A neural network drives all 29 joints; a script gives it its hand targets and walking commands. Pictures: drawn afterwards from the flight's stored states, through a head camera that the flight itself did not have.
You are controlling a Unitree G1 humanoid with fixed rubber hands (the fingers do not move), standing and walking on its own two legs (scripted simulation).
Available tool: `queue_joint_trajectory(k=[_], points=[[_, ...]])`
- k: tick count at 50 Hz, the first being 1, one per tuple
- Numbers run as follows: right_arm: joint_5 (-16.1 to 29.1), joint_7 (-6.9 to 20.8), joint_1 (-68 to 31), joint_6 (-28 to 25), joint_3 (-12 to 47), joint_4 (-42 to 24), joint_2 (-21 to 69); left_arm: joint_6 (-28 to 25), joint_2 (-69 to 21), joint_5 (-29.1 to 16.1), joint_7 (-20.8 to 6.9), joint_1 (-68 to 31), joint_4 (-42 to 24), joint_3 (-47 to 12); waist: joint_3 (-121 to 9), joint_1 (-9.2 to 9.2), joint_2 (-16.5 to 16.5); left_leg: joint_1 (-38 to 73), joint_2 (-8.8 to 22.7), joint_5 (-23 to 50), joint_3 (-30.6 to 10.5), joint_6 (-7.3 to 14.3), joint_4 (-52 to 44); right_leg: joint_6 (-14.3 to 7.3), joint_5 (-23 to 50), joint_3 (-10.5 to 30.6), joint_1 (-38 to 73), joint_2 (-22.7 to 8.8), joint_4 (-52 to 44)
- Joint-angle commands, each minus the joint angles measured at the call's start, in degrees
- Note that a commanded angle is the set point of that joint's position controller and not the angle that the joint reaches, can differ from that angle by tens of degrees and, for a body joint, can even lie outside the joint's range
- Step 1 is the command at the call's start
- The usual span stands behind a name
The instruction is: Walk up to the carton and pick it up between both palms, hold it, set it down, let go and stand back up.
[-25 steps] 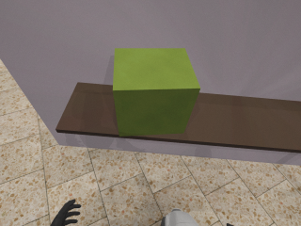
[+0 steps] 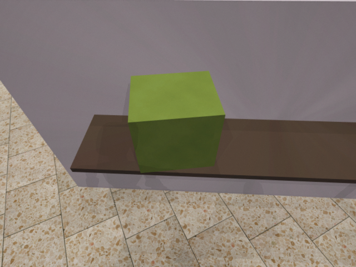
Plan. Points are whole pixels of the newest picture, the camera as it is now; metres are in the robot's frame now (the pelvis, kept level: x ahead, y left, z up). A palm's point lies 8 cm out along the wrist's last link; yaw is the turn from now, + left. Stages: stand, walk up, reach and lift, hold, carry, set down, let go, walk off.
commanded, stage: walk up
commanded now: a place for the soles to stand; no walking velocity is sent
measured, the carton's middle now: (174, 122) +0.53 +0.03 -0.01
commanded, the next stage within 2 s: reach and lift in 1.98 s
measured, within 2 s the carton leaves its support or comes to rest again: neither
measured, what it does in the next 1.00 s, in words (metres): walks ahead: left foot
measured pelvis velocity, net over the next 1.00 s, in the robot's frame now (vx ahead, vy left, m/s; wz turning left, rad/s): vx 0.08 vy -0.07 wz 0.16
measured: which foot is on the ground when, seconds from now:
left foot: down 0.00-0.68, up 0.70-0.82, down 0.84-1.00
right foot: down 0.00-1.00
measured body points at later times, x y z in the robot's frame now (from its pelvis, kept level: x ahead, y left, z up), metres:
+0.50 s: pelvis +0.07 -0.04 -0.01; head +0.08 -0.04 +0.44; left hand +0.11 +0.21 -0.15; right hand +0.10 -0.29 -0.15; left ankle +0.01 +0.08 -0.73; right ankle +0.08 -0.12 -0.73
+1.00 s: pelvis +0.08 -0.07 +0.00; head +0.10 -0.05 +0.44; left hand +0.08 +0.18 -0.16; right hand +0.20 -0.28 -0.14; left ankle +0.09 +0.05 -0.73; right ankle +0.08 -0.12 -0.73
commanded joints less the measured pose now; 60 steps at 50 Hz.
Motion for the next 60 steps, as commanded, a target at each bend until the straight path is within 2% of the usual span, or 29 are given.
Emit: queue_joint_trajectory(k=[1,4,5,6,8,11,14,16,18,19,21,23,24,25,26,27,30,32,34,36,39,41,42,43,44,45,49,53,60], points=[[0.0,-0.5,2.0,-1.1,-1.3,-1.4,-6.7,-1.2,7.7,0.0,0.5,-0.8,-2.8,1.6,0.1,-0.39,-4.3,-3.5,5.9,-3.1,-7.4,2.0,-8.0,-3.1,-7.0,9.3,1.8,-5.1,-8.3],[0.0,-0.6,2.3,-0.9,-1.1,-0.3,-6.9,-1.2,7.8,0.0,0.7,-0.6,-2.1,1.4,0.0,-0.04,-3.4,-3.7,6.2,-1.7,-7.2,2.0,-8.5,-3.2,-4.6,8.8,2.7,-4.9,-7.2],[-1.7,-0.7,9.0,-1.9,-1.7,-1.6,-6.8,-0.2,9.7,1.8,0.1,0.1,-1.4,2.3,-2.8,-2.74,-5.3,0.0,9.9,-13.5,-14.3,4.1,-12.9,-2.3,-14.9,3.7,0.6,-0.5,-1.1],[-1.7,-1.1,8.7,-1.9,-2.7,-0.9,-9.8,0.3,8.2,2.5,-0.1,-2.8,-2.3,2.4,2.6,-2.76,-1.5,0.2,15.1,-20.1,-20.7,6.5,-17.2,-0.5,-15.1,0.1,-6.2,1.8,4.1],[-1.6,-2.1,5.5,-1.6,-3.4,-1.0,-11.3,0.5,5.7,2.8,-0.6,-3.0,-3.1,1.6,8.1,-1.65,3.0,-1.5,20.0,-21.9,-23.6,9.1,-19.0,-0.1,-13.0,0.0,-11.1,-1.9,4.5],[-2.1,-1.4,5.6,-2.3,-2.7,-0.9,-9.2,-0.7,7.3,2.7,-0.7,-3.5,-3.9,2.0,7.8,-0.88,4.9,-2.4,16.8,-6.2,-18.2,7.7,-15.0,-0.4,-3.9,1.0,-5.8,-3.5,-0.9],[-1.9,-0.1,6.5,-2.8,-1.8,-1.9,-7.0,-1.9,9.9,1.8,-0.2,1.0,-2.7,2.6,1.4,0.67,2.2,-6.7,8.6,8.7,-8.1,3.6,-5.9,-3.0,2.4,4.4,9.0,-4.5,-3.3],[-1.8,-0.4,7.7,-2.6,-1.0,-2.5,-4.7,-1.6,11.1,0.6,-0.1,4.2,-1.3,3.2,-1.0,1.19,-2.5,-9.4,4.0,5.5,-4.0,0.9,2.5,-6.3,8.6,10.6,15.1,-8.9,-7.0],[-1.4,-1.2,9.8,-2.0,-0.6,-2.7,-3.4,-0.6,11.6,0.2,0.4,3.8,-1.1,3.8,-1.9,1.18,-6.4,-11.6,1.6,-6.9,-3.1,-0.2,8.8,-10.0,8.9,14.2,17.5,-13.4,-11.0],[-1.4,-1.7,9.7,-1.9,-0.7,-3.2,-3.7,-0.1,11.2,0.4,0.5,2.6,-1.6,3.6,-1.2,0.94,-7.1,-12.4,1.7,-10.5,-3.6,0.1,10.2,-11.5,8.7,13.7,16.5,-14.1,-11.1],[-1.4,-2.1,10.0,-2.0,-1.0,-4.0,-3.9,0.6,10.1,0.8,0.6,-1.2,-2.5,3.1,0.2,-1.40,-8.1,-9.4,2.5,-7.0,-3.7,0.6,6.5,-10.8,11.2,9.4,11.7,-12.5,-9.4],[-1.4,-2.2,14.1,-2.9,-1.5,-3.2,-4.2,1.1,9.0,1.4,0.2,-5.4,-3.9,2.8,-2.6,-3.73,-4.6,0.7,5.3,9.1,-6.7,1.8,-1.1,-7.2,10.6,1.3,5.8,-7.9,-3.4],[-1.4,-2.3,15.7,-3.3,-2.1,-3.2,-7.4,1.1,7.7,1.8,-0.3,-6.5,-4.7,2.3,-3.5,-4.11,0.2,5.5,9.7,17.8,-13.6,3.4,-4.1,-4.2,8.6,-2.8,1.1,-3.3,3.8],[-1.3,-2.5,15.1,-3.4,-3.5,-3.4,-10.6,1.1,5.2,2.2,-0.6,-6.3,-5.4,1.6,-2.8,-3.53,5.2,9.3,16.0,25.4,-22.5,6.0,-6.6,-1.3,-1.6,-5.4,-5.4,-0.1,9.4],[-0.9,-2.7,11.6,-2.8,-3.3,-3.1,-10.8,1.4,4.0,1.8,0.1,-6.6,-4.7,1.1,0.6,-2.65,5.9,3.7,19.7,32.7,-22.8,9.1,-5.8,-1.0,-10.0,-4.0,-3.1,-0.8,6.9],[-1.4,-2.5,9.5,-2.4,-3.7,-3.6,-10.7,1.2,3.8,2.4,0.4,-5.2,-4.8,1.5,1.4,-1.99,8.8,2.7,18.3,30.5,-19.6,9.3,-3.5,-1.6,-4.7,-2.8,-0.3,-2.5,3.0],[-1.7,-1.9,5.6,-2.4,-2.3,-5.8,-6.7,-0.2,9.7,1.6,0.2,-0.8,-2.4,3.4,-1.9,-0.05,2.7,-3.7,8.0,29.3,-8.8,2.2,5.2,-2.5,24.7,0.4,12.9,-6.2,-1.3],[-0.9,-2.3,6.6,-2.0,-1.6,-5.2,-4.8,0.1,11.6,0.7,0.5,2.4,-1.5,4.5,-4.4,0.78,-2.2,-9.3,3.6,16.0,-5.2,-0.4,13.1,-5.6,34.7,4.6,21.1,-10.5,-2.6],[-1.1,-3.0,4.7,-1.1,-1.5,-5.8,-3.1,0.7,10.2,0.6,1.0,3.5,-0.9,4.2,-1.8,1.62,-6.0,-14.9,1.3,-13.2,-3.8,-0.8,19.6,-9.3,39.4,8.7,21.7,-15.9,-6.4],[-1.4,-3.6,1.6,-0.5,-1.2,-6.7,-2.3,1.2,8.8,0.5,1.4,1.6,-1.6,3.8,3.4,1.24,-6.4,-17.0,2.5,-18.2,-5.0,-0.2,20.1,-10.4,32.0,7.9,15.7,-16.4,-9.0],[-1.1,-3.5,3.1,-0.8,-1.4,-5.8,-1.7,1.6,8.8,1.8,1.3,-2.6,-3.1,3.7,4.4,-1.08,-6.6,-11.7,3.4,-8.5,-4.2,-0.1,12.1,-8.1,27.4,2.7,10.9,-13.0,-8.5],[-1.0,-3.3,5.5,-1.7,-1.6,-4.0,-1.7,1.7,8.2,1.3,1.0,-6.7,-4.1,2.9,1.0,-3.81,-3.5,0.3,3.7,12.8,-2.4,0.7,1.4,-6.5,25.5,-3.0,4.3,-9.8,-3.4],[-1.0,-3.3,5.1,-2.0,-2.4,-4.2,-3.7,1.7,7.1,1.1,0.6,-6.9,-4.1,2.5,-1.3,-3.57,-1.8,5.4,5.4,24.9,-5.5,1.6,0.2,-4.2,21.9,-3.9,1.3,-8.2,-0.2],[-1.3,-3.2,6.2,-2.1,-2.9,-4.2,-5.7,1.5,5.7,1.3,0.3,-5.7,-4.4,1.9,-4.9,-3.46,0.0,9.0,8.5,29.4,-9.0,3.1,1.6,-2.4,13.5,-4.9,0.1,-6.7,1.4],[0.4,-3.3,3.6,-1.4,-3.6,-4.5,-9.9,2.4,5.0,0.4,0.7,-0.7,-3.0,1.3,-4.3,-1.18,7.9,-2.4,18.6,26.1,-20.8,10.6,-3.5,0.7,-4.3,-4.0,7.1,-4.3,4.6],[1.6,-2.9,-1.9,-1.0,-3.9,-4.0,-10.8,3.3,4.5,0.4,1.4,-0.4,-2.2,1.4,-0.4,0.30,10.1,-11.5,20.2,20.3,-22.7,13.5,-6.7,1.3,-10.5,-1.1,12.7,-4.1,4.6],[0.2,-2.0,-3.8,-1.0,-0.8,-2.7,-5.3,1.4,10.0,0.1,0.8,-0.1,0.2,2.7,-0.6,-0.27,1.8,-7.1,8.3,15.9,-9.2,3.0,-0.2,-0.5,5.6,1.8,12.8,-8.7,-10.0],[-0.1,-2.3,-2.6,-1.0,-0.4,0.6,-5.2,0.7,8.0,-0.2,0.8,-0.8,1.5,2.2,-1.7,-1.08,-0.9,-2.7,7.4,13.8,-7.7,2.4,-0.7,-0.7,7.5,-0.2,11.5,-9.3,-11.8],[0.2,-2.5,-3.2,-1.1,0.4,4.1,-6.2,1.3,7.8,-0.4,0.8,-0.8,3.5,2.0,3.0,-1.00,-1.6,-5.2,7.1,7.1,-8.4,1.8,-3.8,-1.8,-7.8,-0.5,8.6,-8.6,-16.6]])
